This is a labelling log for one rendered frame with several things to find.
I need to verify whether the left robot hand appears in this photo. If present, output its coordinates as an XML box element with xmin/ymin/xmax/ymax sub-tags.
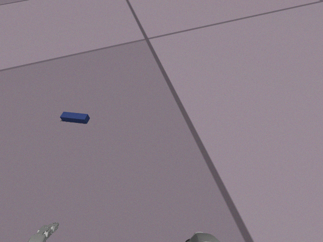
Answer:
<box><xmin>28</xmin><ymin>222</ymin><xmax>59</xmax><ymax>242</ymax></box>

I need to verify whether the carton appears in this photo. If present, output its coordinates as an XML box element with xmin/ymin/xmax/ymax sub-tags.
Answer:
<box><xmin>60</xmin><ymin>112</ymin><xmax>90</xmax><ymax>124</ymax></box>

